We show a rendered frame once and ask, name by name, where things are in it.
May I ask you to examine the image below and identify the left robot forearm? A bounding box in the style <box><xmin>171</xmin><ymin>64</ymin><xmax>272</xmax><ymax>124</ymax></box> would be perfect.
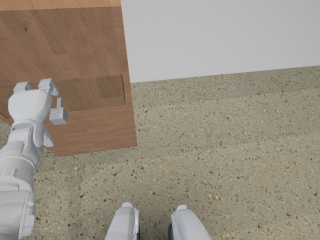
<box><xmin>0</xmin><ymin>119</ymin><xmax>45</xmax><ymax>193</ymax></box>

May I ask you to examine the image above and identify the robot right thigh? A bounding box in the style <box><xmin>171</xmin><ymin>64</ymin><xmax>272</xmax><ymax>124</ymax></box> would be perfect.
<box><xmin>171</xmin><ymin>209</ymin><xmax>212</xmax><ymax>240</ymax></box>

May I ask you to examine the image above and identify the handle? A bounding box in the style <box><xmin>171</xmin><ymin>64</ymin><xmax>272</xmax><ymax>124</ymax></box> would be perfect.
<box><xmin>49</xmin><ymin>97</ymin><xmax>68</xmax><ymax>125</ymax></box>

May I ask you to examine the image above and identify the cabinet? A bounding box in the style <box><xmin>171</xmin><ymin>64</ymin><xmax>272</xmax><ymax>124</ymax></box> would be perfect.
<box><xmin>0</xmin><ymin>0</ymin><xmax>138</xmax><ymax>157</ymax></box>

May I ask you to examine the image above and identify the robot thigh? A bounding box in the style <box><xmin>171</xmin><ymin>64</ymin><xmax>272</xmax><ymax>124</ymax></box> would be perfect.
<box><xmin>171</xmin><ymin>209</ymin><xmax>212</xmax><ymax>240</ymax></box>
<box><xmin>104</xmin><ymin>206</ymin><xmax>139</xmax><ymax>240</ymax></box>

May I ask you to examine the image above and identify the robot left hand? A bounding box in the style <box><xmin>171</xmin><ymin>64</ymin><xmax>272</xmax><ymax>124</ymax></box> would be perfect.
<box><xmin>8</xmin><ymin>78</ymin><xmax>59</xmax><ymax>147</ymax></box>

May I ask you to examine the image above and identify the drawer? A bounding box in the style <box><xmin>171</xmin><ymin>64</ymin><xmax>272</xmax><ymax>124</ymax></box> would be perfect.
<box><xmin>0</xmin><ymin>74</ymin><xmax>126</xmax><ymax>119</ymax></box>

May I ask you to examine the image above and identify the robot left thigh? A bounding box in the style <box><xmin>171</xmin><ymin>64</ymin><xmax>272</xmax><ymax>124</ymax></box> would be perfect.
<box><xmin>104</xmin><ymin>206</ymin><xmax>139</xmax><ymax>240</ymax></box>

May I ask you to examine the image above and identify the left robot upper arm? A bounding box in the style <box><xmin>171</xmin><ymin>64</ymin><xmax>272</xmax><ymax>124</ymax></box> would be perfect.
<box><xmin>0</xmin><ymin>190</ymin><xmax>37</xmax><ymax>240</ymax></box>

